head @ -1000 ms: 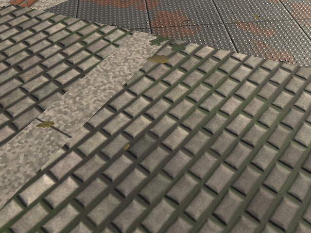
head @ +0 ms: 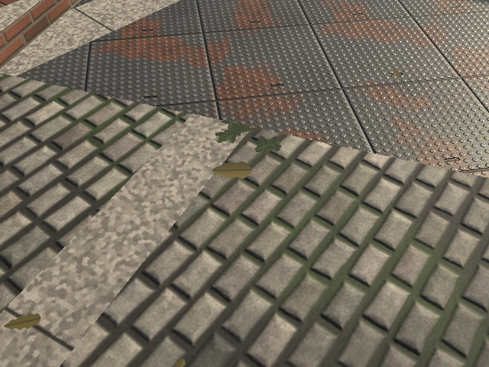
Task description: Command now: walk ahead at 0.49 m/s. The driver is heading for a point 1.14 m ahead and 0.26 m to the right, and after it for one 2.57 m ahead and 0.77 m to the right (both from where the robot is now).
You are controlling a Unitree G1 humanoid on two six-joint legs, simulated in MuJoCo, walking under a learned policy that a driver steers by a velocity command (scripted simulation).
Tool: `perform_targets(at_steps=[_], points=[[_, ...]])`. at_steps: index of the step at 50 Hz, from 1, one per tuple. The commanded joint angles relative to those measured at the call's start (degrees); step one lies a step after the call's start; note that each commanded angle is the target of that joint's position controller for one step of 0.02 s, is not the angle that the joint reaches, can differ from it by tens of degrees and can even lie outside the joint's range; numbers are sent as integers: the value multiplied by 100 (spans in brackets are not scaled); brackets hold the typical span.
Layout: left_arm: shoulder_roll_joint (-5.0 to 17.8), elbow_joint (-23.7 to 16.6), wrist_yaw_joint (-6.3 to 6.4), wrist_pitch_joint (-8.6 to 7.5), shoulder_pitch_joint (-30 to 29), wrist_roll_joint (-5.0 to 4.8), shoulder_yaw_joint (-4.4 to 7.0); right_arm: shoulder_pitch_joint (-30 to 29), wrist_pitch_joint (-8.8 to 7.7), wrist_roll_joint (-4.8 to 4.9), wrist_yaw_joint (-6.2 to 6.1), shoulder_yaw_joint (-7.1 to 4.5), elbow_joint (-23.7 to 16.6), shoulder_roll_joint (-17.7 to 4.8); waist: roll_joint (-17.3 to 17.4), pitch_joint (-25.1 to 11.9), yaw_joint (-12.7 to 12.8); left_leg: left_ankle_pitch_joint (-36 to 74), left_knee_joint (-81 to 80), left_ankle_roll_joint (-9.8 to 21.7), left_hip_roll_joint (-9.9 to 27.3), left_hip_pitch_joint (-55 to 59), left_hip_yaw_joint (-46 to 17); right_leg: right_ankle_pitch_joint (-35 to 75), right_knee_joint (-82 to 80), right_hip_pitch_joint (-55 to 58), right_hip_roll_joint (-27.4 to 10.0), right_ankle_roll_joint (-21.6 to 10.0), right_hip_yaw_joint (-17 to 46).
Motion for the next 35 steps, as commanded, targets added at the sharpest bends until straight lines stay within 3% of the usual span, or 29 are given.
perform_targets(at_steps=[1,5,10,12,13,14,15,16,17,18,19,20,22,24,28,32,35], points=[[250,-250,17,-3,97,56,73,-193,-78,20,-121,-131,-325,-797,392,328,230,486,-1083,965,1621,-494,-1173,946,-909,-135,-187,126,19],[165,-478,-64,-58,-790,-6,33,254,-11,107,-191,-154,-223,-935,446,361,-96,490,-1015,742,1551,-19,-917,1613,-2410,106,98,175,-224],[247,-766,-246,-123,-1421,-69,12,623,118,146,-211,-193,-44,-982,527,524,-254,459,-563,663,1921,911,-1027,1006,-3207,71,249,31,-239],[384,-774,-296,-173,-1204,-69,58,534,177,152,-223,-231,-48,-1064,629,400,-61,953,-209,565,2027,1107,-1076,554,-3429,527,375,-131,-321],[517,-682,-296,-193,-796,-62,130,396,205,144,-224,-235,-81,-1098,683,170,205,1832,265,473,1933,1079,-967,430,-3550,1166,550,-241,-472],[773,-394,-269,-204,121,-57,278,316,234,103,-220,-190,-121,-980,601,-373,625,2653,1329,330,1604,862,-705,445,-3616,2354,716,-407,-580],[1268,-146,-219,-204,1317,4,425,283,220,5,-218,-80,-293,-755,56,-1300,1041,1755,3167,99,1227,-252,-355,564,-3506,4179,-227,-817,480],[1749,14,-247,-160,1800,51,534,979,73,36,-150,148,-328,42,-1575,-2025,728,-1607,5205,-287,159,-2676,-251,-373,-4138,6225,-1494,-1744,3189],[1126,-18,-253,-168,1741,35,371,770,-76,175,-130,22,-242,-549,-1109,-2044,859,-2369,6038,-186,358,-3364,-1101,-817,-4612,6192,-1499,-1676,3860],[852,-136,-237,-179,1165,19,274,195,-159,295,-115,-86,-432,-949,-762,-1195,755,-1902,6159,-68,677,-3716,-1053,-466,-4646,5447,-1315,-1367,2944],[693,-261,-240,-168,632,29,208,-135,-165,272,-151,-95,-511,-946,-247,-811,569,-1353,5932,-69,991,-3476,-887,159,-4766,4617,-1089,-1214,2181],[527,-301,-269,-163,329,51,158,-309,-127,176,-185,-127,-539,-875,-15,-461,414,-1020,5550,-104,1161,-3245,-822,604,-4968,3920,-850,-1132,1668],[348,-213,-314,-184,279,104,106,-117,33,128,-195,-143,-511,-637,-169,-293,146,-674,5114,-136,1336,-2678,-812,980,-5294,3283,-561,-1039,1103],[502,-76,-295,-209,452,83,146,-93,139,120,-211,-142,-518,-504,-130,-129,48,-499,4816,-218,1359,-2721,-736,1382,-5481,3066,-505,-1132,765],[654,96,-166,-147,805,68,185,-952,168,57,-214,-169,-814,-489,-46,141,203,498,3607,-371,1374,-3318,-679,1571,-5662,3236,-452,-1078,404],[733,237,-99,-107,1115,17,190,-1746,124,91,-154,-135,-1020,-397,-99,313,442,1342,2338,-365,1172,-3074,-478,1274,-5757,3351,-308,-910,77],[756,409,-85,-57,1409,-17,204,-2222,99,131,-86,-114,-1173,-404,-118,484,596,1294,1845,-319,1075,-3126,-425,1142,-5654,3796,-455,-896,66]])
Velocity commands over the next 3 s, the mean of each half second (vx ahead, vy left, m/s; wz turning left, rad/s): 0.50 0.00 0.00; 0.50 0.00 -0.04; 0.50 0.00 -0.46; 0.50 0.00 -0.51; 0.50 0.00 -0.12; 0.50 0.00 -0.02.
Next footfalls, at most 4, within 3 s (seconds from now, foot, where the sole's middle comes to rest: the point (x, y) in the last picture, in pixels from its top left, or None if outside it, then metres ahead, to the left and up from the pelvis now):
0.30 right None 0.34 -0.17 -0.78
0.86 left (219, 324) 0.65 0.08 -0.78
1.46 right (308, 234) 0.96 -0.22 -0.78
1.90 left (272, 167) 1.27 -0.12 -0.78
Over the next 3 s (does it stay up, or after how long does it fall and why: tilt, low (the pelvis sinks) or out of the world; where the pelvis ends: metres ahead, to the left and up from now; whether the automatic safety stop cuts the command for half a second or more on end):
stays up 1.58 -0.44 -0.17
